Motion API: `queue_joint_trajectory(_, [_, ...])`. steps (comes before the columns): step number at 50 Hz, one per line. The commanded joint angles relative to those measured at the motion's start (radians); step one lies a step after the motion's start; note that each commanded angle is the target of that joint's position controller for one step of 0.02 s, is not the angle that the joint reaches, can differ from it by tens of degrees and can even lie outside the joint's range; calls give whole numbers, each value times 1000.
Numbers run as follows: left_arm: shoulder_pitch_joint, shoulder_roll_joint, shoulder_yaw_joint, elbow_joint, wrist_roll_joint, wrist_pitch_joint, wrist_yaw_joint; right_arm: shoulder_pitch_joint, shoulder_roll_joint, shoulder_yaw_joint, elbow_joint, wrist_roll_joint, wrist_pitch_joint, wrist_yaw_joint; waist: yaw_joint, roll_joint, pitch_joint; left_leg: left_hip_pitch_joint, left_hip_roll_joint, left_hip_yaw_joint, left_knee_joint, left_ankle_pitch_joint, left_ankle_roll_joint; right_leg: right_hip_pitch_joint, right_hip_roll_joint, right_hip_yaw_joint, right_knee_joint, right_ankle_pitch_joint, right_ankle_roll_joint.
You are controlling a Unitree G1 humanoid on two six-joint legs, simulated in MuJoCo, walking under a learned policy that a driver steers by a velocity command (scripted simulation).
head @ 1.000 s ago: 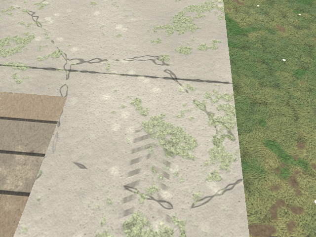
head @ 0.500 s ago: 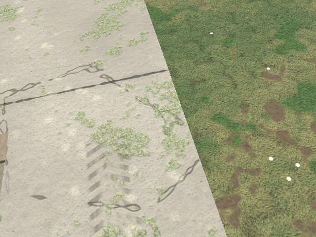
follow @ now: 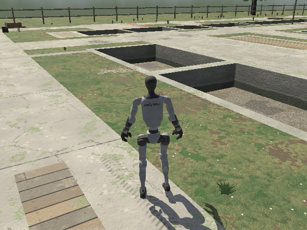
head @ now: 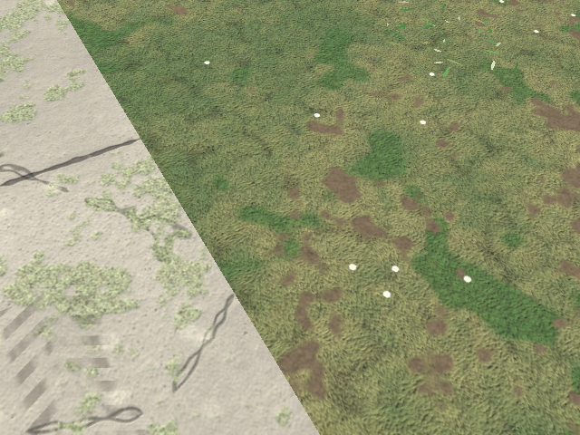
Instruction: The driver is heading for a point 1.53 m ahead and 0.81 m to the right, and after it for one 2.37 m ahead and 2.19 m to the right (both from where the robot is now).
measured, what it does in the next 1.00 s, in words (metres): steps on the spot, turning right: right foot, then left foot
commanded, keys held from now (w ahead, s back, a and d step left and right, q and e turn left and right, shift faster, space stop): e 0.86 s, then w+e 0.12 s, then w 0.02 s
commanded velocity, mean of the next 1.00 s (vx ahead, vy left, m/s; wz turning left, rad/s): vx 0.02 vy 0.00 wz -0.60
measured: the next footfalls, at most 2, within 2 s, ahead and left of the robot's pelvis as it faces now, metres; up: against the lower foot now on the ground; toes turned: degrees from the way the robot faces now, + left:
right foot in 0.24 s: +0.03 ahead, -0.16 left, +0.00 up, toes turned -10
left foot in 0.76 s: +0.11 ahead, +0.05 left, +0.00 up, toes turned -32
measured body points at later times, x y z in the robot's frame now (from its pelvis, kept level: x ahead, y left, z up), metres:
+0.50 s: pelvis +0.00 -0.06 +0.00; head +0.03 -0.11 +0.45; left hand +0.23 +0.16 -0.07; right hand +0.07 -0.39 -0.11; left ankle +0.04 +0.10 -0.67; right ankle -0.01 -0.15 -0.74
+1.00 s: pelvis +0.02 -0.03 +0.00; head +0.06 -0.04 +0.45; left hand +0.30 +0.13 -0.10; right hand -0.03 -0.34 -0.09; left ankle +0.07 +0.07 -0.74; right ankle -0.07 -0.15 -0.66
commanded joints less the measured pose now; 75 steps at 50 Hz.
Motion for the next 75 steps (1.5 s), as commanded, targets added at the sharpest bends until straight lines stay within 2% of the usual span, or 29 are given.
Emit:
queue_joint_trajectory(1, [-76,44,3,-116,-1,-16,-5,8,-174,-40,-62,-3,1,-13,-45,213,-79,208,257,-163,-118,367,215,-125,-56,-38,-77,15,30])
queue_joint_trajectory(9, [-56,40,-5,-147,3,-7,-37,-16,-244,-63,-63,31,6,19,-30,235,-100,144,307,-59,-65,403,185,141,-81,-152,-451,43,-37])
queue_joint_trajectory(11, [8,42,5,-128,4,-4,-43,-30,-232,-61,-57,52,3,21,18,210,-110,98,286,-11,34,344,123,279,-50,-180,-661,194,-93])
queue_joint_trajectory(12, [54,79,21,-115,7,-5,-34,30,-191,-50,-33,45,-2,25,27,124,-130,7,240,51,155,236,53,422,-49,-131,-751,337,-130])
queue_joint_trajectory(13, [95,195,50,-129,7,-11,-17,37,-123,-27,-58,-6,-3,29,16,-159,-153,-261,127,141,463,-176,-50,614,-285,200,-777,704,-220])
queue_joint_trajectory(14, [63,235,45,-159,38,-35,-22,-34,-120,-22,-110,-17,-6,21,28,-256,-172,-446,1,28,693,-468,-93,563,-467,436,-766,863,-439])
queue_joint_trajectory(15, [73,176,32,-152,47,-58,-34,-80,-174,-38,-112,2,-4,14,74,-134,-195,-451,23,-66,795,-435,-88,536,-427,380,-792,760,-455])
queue_joint_trajectory(16, [32,148,20,-138,41,-71,-34,-83,-185,-44,-108,18,-1,12,41,-107,-148,-450,41,-85,800,-346,-72,496,-360,288,-793,672,-392])
queue_joint_trajectory(18, [-51,110,6,-142,10,-67,-22,-50,-194,-51,-83,5,5,0,2,-69,-116,-432,51,-93,738,-210,-76,450,-279,213,-791,586,-314])
queue_joint_trajectory(31, [-61,135,9,-140,19,-42,-4,-68,-150,-36,-98,18,-12,21,19,-101,-118,-246,-40,-120,337,-142,-98,365,-215,363,-768,400,-325])
queue_joint_trajectory(35, [-88,131,9,-143,7,-31,-9,-35,-152,-39,-101,23,-30,36,5,-112,-139,-152,-57,-119,176,-128,-74,382,-193,437,-719,495,-306])
queue_joint_trajectory(37, [-118,117,5,-147,-8,-25,-3,29,-156,-46,-82,18,-37,40,-38,-91,-148,-3,-39,-101,-44,66,-46,328,-139,418,-667,434,-248])
queue_joint_trajectory(38, [-80,77,-6,-145,-2,-25,-1,54,-209,-59,-84,4,-34,34,-23,10,-176,123,106,-211,-83,152,7,231,-80,349,-559,222,-190])
queue_joint_trajectory(39, [-20,39,-15,-150,2,-30,-1,8,-287,-69,-99,-13,-22,28,41,288,-131,177,303,-443,-113,357,146,18,99,133,-358,-163,-120])
queue_joint_trajectory(40, [-19,131,14,-145,16,-39,2,23,-250,-63,-105,-30,-26,29,9,292,-120,97,418,-550,-130,388,274,-30,68,83,-117,-272,-66])
queue_joint_trajectory(41, [-3,175,33,-124,10,-37,0,-23,-202,-46,-121,-21,-28,23,28,218,-96,68,384,-462,-121,351,264,-35,22,78,-3,-199,-44])
queue_joint_trajectory(43, [12,135,32,-87,6,-20,3,-78,-155,-32,-132,3,-21,10,32,177,-61,72,257,-292,-105,248,179,-67,6,51,78,-73,-11])
queue_joint_trajectory(45, [-13,88,15,-100,-2,-15,-6,-20,-158,-28,-121,9,-14,-2,-5,190,-61,109,223,-225,-155,61,174,-116,-20,-8,69,18,1])
queue_joint_trajectory(50, [-133,43,-12,-155,3,-42,-24,113,-204,-44,-96,10,-23,-6,-94,208,-56,242,275,-244,-240,-189,190,-181,-82,-54,-147,37,0])
queue_joint_trajectory(56, [-93,6,-38,-127,5,-81,-47,116,-237,-49,-64,36,-50,38,-61,206,-5,56,262,-127,-260,-122,185,128,-76,-141,-479,35,-77])
queue_joint_trajectory(59, [38,18,-29,-69,2,-88,-50,110,-223,-38,-43,56,-49,55,27,158,-29,-70,246,-80,-138,-100,150,413,-31,-184,-694,168,-126])
queue_joint_trajectory(60, [140,51,-12,-40,-4,-86,-42,114,-172,-17,-37,43,-54,59,80,119,-79,-151,207,-30,-8,-60,109,579,-42,-144,-707,160,-148])
queue_joint_trajectory(61, [268,127,6,-25,5,-86,-29,77,-86,16,-70,10,-62,66,128,-89,-152,-315,112,78,351,-180,25,748,-254,145,-786,132,-205])
queue_joint_trajectory(62, [265,236,25,-45,11,-98,-34,52,-100,10,-132,24,-82,61,107,-245,-143,-598,-4,40,614,-345,-12,771,-440,553,-901,-82,-375])
queue_joint_trajectory(63, [237,150,4,-47,11,-118,-41,38,-190,-13,-122,51,-92,59,118,-129,-91,-665,61,-52,749,-320,0,719,-446,530,-926,-140,-399])
queue_joint_trajectory(64, [199,92,-17,-46,17,-133,-43,44,-200,-18,-114,65,-94,66,92,-126,-34,-688,94,-72,762,-212,21,679,-402,419,-933,-143,-367])
queue_joint_trajectory(66, [112,47,-33,-46,20,-144,-45,55,-186,-19,-86,43,-89,71,48,-70,22,-648,129,-81,704,-57,14,588,-329,243,-967,55,-315])
queue_joint_trajectory(70, [97,36,-33,-24,39,-162,-30,77,-130,-8,-59,44,-67,77,25,-31,21,-587,93,-108,652,123,-33,519,-274,2,-1001,414,-277])
queue_joint_trajectory(75, [100,55,-30,21,31,-170,-19,-56,-84,16,-105,33,-69,86,56,-16,69,-479,50,-39,320,333,-37,457,-248,-168,-1050,461,-240])
Keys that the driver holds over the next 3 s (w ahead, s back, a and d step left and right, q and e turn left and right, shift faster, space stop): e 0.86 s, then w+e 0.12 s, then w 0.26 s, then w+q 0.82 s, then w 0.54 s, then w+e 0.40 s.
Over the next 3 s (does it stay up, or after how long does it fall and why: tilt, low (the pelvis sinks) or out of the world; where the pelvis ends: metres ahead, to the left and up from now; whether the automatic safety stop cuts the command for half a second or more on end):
stays up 0.89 -0.43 0.00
